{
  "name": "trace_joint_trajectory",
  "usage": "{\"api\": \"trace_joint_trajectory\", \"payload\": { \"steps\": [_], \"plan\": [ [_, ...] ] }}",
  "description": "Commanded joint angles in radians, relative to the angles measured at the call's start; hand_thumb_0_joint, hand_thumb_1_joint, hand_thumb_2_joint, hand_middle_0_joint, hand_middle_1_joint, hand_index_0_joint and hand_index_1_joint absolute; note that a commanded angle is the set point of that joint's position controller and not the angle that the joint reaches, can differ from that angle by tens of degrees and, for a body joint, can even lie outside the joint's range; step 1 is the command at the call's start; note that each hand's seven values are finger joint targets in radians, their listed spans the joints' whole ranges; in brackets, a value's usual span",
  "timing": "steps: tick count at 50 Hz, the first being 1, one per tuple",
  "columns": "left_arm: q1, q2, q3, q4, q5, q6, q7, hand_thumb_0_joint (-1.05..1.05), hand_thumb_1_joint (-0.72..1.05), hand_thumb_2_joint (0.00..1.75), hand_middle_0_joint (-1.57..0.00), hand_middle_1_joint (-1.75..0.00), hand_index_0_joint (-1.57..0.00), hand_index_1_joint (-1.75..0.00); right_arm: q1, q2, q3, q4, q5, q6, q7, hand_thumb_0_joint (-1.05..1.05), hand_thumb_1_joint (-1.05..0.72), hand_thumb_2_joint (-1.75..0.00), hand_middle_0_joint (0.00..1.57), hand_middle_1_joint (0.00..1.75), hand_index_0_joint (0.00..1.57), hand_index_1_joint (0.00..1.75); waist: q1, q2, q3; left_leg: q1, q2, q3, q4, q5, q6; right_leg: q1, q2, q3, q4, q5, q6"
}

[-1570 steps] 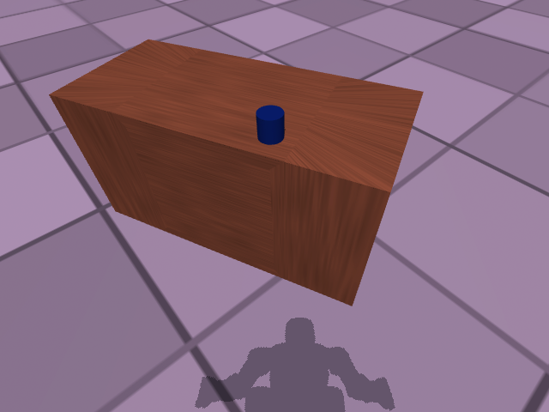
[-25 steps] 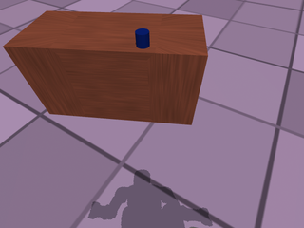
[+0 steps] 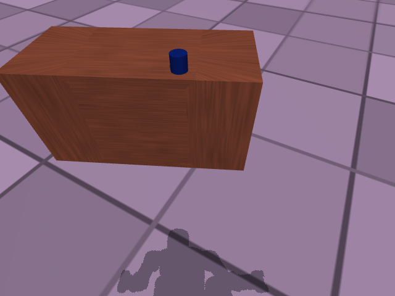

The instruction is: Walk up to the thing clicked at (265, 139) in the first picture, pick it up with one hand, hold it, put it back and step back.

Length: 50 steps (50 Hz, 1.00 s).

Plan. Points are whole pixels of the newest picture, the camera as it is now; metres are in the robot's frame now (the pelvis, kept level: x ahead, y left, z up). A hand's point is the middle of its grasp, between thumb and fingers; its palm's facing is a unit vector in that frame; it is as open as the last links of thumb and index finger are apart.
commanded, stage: step back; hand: left
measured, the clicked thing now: (178, 61) +1.08 +0.15 -0.07
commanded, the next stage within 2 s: stand in 0.32 s
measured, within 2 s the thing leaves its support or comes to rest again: neither
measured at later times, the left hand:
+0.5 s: hand out of the picture +0.11 +0.25 -0.13, palm faces -0.03 -0.94 -0.34, open 7.4 cm
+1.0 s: hand out of the picture +0.06 +0.24 -0.13, palm faces -0.03 -0.94 -0.35, open 7.4 cm
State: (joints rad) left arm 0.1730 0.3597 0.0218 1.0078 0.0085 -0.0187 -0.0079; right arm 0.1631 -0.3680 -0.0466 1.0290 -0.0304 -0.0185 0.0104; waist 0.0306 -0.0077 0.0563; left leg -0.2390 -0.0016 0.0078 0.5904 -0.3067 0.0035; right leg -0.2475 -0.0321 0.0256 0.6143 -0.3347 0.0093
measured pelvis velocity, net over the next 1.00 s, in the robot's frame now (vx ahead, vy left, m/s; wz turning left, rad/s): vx -0.01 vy -0.01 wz -0.01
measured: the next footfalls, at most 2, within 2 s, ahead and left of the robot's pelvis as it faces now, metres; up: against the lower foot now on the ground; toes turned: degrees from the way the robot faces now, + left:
none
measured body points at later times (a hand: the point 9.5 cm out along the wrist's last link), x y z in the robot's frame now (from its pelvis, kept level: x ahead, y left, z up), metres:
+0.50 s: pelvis +0.01 +0.00 +0.02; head +0.02 +0.00 +0.47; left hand +0.11 +0.30 -0.11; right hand +0.11 -0.30 -0.11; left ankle +0.00 +0.12 -0.73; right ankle +0.00 -0.14 -0.73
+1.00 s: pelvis -0.01 -0.01 +0.02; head +0.00 -0.02 +0.47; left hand +0.06 +0.29 -0.11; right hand +0.06 -0.31 -0.12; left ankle +0.00 +0.12 -0.73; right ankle +0.00 -0.14 -0.73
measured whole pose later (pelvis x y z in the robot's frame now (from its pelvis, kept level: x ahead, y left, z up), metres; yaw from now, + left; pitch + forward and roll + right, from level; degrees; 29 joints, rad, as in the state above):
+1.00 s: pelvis -0.01 -0.01 +0.02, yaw -1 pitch -2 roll +0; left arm 0.12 0.35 -0.01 1.15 0.00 -0.02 -0.01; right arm 0.12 -0.35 -0.01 1.16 -0.01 -0.01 0.02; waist 0.00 0.01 0.05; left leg -0.11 0.02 0.01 0.31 -0.16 -0.02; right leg -0.12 -0.01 0.02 0.33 -0.17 0.01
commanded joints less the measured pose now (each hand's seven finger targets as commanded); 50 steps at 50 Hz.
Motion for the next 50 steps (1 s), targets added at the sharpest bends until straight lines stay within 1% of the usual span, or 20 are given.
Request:
{"api": "trace_joint_trajectory", "payload": {
  "steps": [1,2,3,4,5,7,9,15,16,21,24,28,29,33,35,39,42,44,46,50],
  "plan": [
    [-0.056,0.207,0.049,-0.043,-0.001,-0.032,0.019,0.0,0.9,0.9,-0.2,-0.3,-0.2,-0.3,-0.112,-0.215,-0.032,-0.061,0.006,-0.024,-0.014,0.0,-0.9,-0.9,0.2,0.3,0.2,0.3,0.01,0.078,-0.059,-0.027,0.182,-0.174,-0.194,0.262,0.075,0.107,-0.025,0.044,-0.137,0.166,-0.04],
    [-0.045,0.223,0.05,-0.035,-0.003,-0.036,0.019,0.0,0.9,0.9,-0.2,-0.3,-0.2,-0.3,-0.111,-0.205,-0.03,-0.056,0.008,-0.024,-0.017,0.0,-0.9,-0.9,0.2,0.3,0.2,0.3,0.005,0.087,-0.075,-0.007,0.143,-0.121,-0.162,0.327,0.047,0.125,-0.044,0.06,-0.138,0.284,-0.046],
    [-0.05,0.232,0.053,-0.031,-0.007,-0.038,0.02,0.0,0.9,0.9,-0.2,-0.3,-0.2,-0.3,-0.09,-0.197,-0.028,-0.046,0.013,-0.024,-0.02,0.0,-0.9,-0.9,0.2,0.3,0.2,0.3,-0.006,0.085,-0.094,0.012,0.12,-0.093,-0.137,0.396,0.028,0.146,-0.059,0.071,-0.127,0.376,-0.052],
    [-0.055,0.237,0.053,-0.029,-0.007,-0.037,0.022,0.0,0.9,0.9,-0.2,-0.3,-0.2,-0.3,-0.089,-0.2,-0.03,-0.041,0.014,-0.023,-0.022,0.0,-0.9,-0.9,0.2,0.3,0.2,0.3,-0.011,0.085,-0.111,0.045,0.113,-0.077,-0.124,0.451,0.024,0.146,-0.068,0.069,-0.121,0.436,-0.054],
    [-0.064,0.234,0.05,-0.029,-0.008,-0.034,0.025,0.0,0.9,0.9,-0.2,-0.3,-0.2,-0.3,-0.089,-0.195,-0.029,-0.036,0.014,-0.021,-0.023,0.0,-0.9,-0.9,0.2,0.3,0.2,0.3,-0.012,0.075,-0.123,0.075,0.117,-0.076,-0.129,0.488,0.026,0.134,-0.068,0.065,-0.122,0.455,-0.051],
    [-0.083,0.229,0.046,-0.025,-0.005,-0.031,0.028,0.0,0.9,0.9,-0.2,-0.3,-0.2,-0.3,-0.094,-0.198,-0.035,-0.031,0.018,-0.017,-0.024,0.0,-0.9,-0.9,0.2,0.3,0.2,0.3,-0.018,0.045,-0.147,0.107,0.127,-0.074,-0.124,0.508,0.035,0.14,-0.065,0.052,-0.127,0.465,-0.048],
    [-0.108,0.22,0.043,-0.025,-0.004,-0.025,0.028,0.0,0.9,0.9,-0.2,-0.3,-0.2,-0.3,-0.105,-0.193,-0.035,-0.025,0.017,-0.013,-0.025,0.0,-0.9,-0.9,0.2,0.3,0.2,0.3,-0.021,0.043,-0.135,0.103,0.133,-0.075,-0.153,0.465,0.037,0.128,-0.058,0.048,-0.131,0.418,-0.046],
    [-0.121,0.22,0.037,-0.005,0.002,-0.022,0.025,0.0,0.9,0.9,-0.2,-0.3,-0.2,-0.3,-0.154,-0.182,-0.033,-0.019,0.014,-0.01,-0.022,0.0,-0.9,-0.9,0.2,0.3,0.2,0.3,-0.016,0.014,-0.115,0.09,0.13,-0.07,-0.201,0.341,0.036,0.148,-0.067,0.064,-0.176,0.386,-0.04],
    [-0.129,0.191,0.022,0.016,-0.008,-0.02,0.022,0.0,0.9,0.9,-0.2,-0.3,-0.2,-0.3,-0.143,-0.188,-0.024,-0.01,0.028,-0.015,-0.019,0.0,-0.9,-0.9,0.2,0.3,0.2,0.3,-0.032,0.012,-0.112,0.125,0.134,-0.091,-0.24,0.393,0.032,0.144,-0.08,0.072,-0.212,0.424,-0.03],
    [-0.143,0.202,0.02,0.032,-0.004,-0.021,0.022,0.0,0.9,0.9,-0.2,-0.3,-0.2,-0.3,-0.15,-0.184,-0.021,0.016,0.027,-0.02,-0.015,0.0,-0.9,-0.9,0.2,0.3,0.2,0.3,-0.035,0.008,-0.128,0.189,0.141,-0.083,-0.266,0.443,0.02,0.168,-0.087,0.062,-0.264,0.43,-0.021],
    [-0.149,0.208,0.018,0.048,-0.006,-0.02,0.02,0.0,0.9,0.9,-0.2,-0.3,-0.2,-0.3,-0.162,-0.174,-0.016,0.028,0.027,-0.016,-0.012,0.0,-0.9,-0.9,0.2,0.3,0.2,0.3,-0.035,0.0,-0.08,0.161,0.13,-0.08,-0.305,0.303,0.012,0.142,-0.089,0.075,-0.307,0.329,-0.019],
    [-0.145,0.207,0.017,0.059,-0.002,-0.024,0.019,0.0,0.9,0.9,-0.2,-0.3,-0.2,-0.3,-0.17,-0.178,-0.016,0.039,0.027,-0.016,-0.009,0.0,-0.9,-0.9,0.2,0.3,0.2,0.3,-0.034,0.002,-0.098,0.175,0.131,-0.079,-0.311,0.303,0.009,0.153,-0.093,0.071,-0.326,0.336,-0.02],
    [-0.145,0.204,0.015,0.062,-0.002,-0.025,0.018,0.0,0.9,0.9,-0.2,-0.3,-0.2,-0.3,-0.162,-0.18,-0.013,0.043,0.027,-0.016,-0.008,0.0,-0.9,-0.9,0.2,0.3,0.2,0.3,-0.037,0.013,-0.081,0.152,0.125,-0.073,-0.32,0.249,0.007,0.151,-0.095,0.077,-0.339,0.303,-0.016],
    [-0.151,0.209,0.017,0.066,-0.002,-0.022,0.017,0.0,0.9,0.9,-0.2,-0.3,-0.2,-0.3,-0.154,-0.178,-0.01,0.056,0.023,-0.015,-0.007,0.0,-0.9,-0.9,0.2,0.3,0.2,0.3,-0.037,0.011,-0.063,0.13,0.126,-0.082,-0.347,0.163,0.006,0.136,-0.093,0.08,-0.351,0.216,-0.021],
    [-0.133,0.206,0.016,0.072,0.0,-0.026,0.015,0.0,0.9,0.9,-0.2,-0.3,-0.2,-0.3,-0.145,-0.187,-0.011,0.061,0.024,-0.014,-0.006,0.0,-0.9,-0.9,0.2,0.3,0.2,0.3,-0.036,0.008,-0.071,0.141,0.126,-0.084,-0.34,0.17,0.008,0.133,-0.095,0.083,-0.36,0.223,-0.019],
    [-0.134,0.209,0.018,0.073,-0.002,-0.021,0.014,0.0,0.9,0.9,-0.2,-0.3,-0.2,-0.3,-0.129,-0.191,-0.01,0.068,0.021,-0.015,-0.007,0.0,-0.9,-0.9,0.2,0.3,0.2,0.3,-0.037,0.015,-0.063,0.126,0.125,-0.087,-0.35,0.131,0.005,0.115,-0.09,0.083,-0.359,0.174,-0.024],
    [-0.12,0.207,0.015,0.075,0.0,-0.022,0.014,0.0,0.9,0.9,-0.2,-0.3,-0.2,-0.3,-0.125,-0.189,-0.009,0.068,0.022,-0.016,-0.007,0.0,-0.9,-0.9,0.2,0.3,0.2,0.3,-0.035,0.008,-0.073,0.136,0.131,-0.09,-0.34,0.185,0.008,0.123,-0.092,0.08,-0.351,0.223,-0.024],
    [-0.114,0.211,0.016,0.076,0.0,-0.021,0.013,0.0,0.9,0.9,-0.2,-0.3,-0.2,-0.3,-0.113,-0.188,-0.007,0.07,0.022,-0.016,-0.008,0.0,-0.9,-0.9,0.2,0.3,0.2,0.3,-0.038,-0.005,-0.072,0.15,0.128,-0.086,-0.336,0.168,0.007,0.105,-0.091,0.084,-0.354,0.212,-0.025],
    [-0.115,0.211,0.015,0.076,-0.004,-0.022,0.014,0.0,0.9,0.9,-0.2,-0.3,-0.2,-0.3,-0.107,-0.188,-0.003,0.071,0.022,-0.016,-0.008,0.0,-0.9,-0.9,0.2,0.3,0.2,0.3,-0.039,0.006,-0.068,0.138,0.131,-0.089,-0.333,0.196,0.007,0.118,-0.094,0.085,-0.35,0.243,-0.025],
    [-0.109,0.212,0.015,0.079,-0.003,-0.015,0.013,0.0,0.9,0.9,-0.2,-0.3,-0.2,-0.3,-0.095,-0.192,-0.001,0.071,0.02,-0.013,-0.01,0.0,-0.9,-0.9,0.2,0.3,0.2,0.3,-0.039,0.003,-0.052,0.122,0.13,-0.091,-0.344,0.133,0.007,0.101,-0.087,0.083,-0.352,0.173,-0.028]
  ]
}}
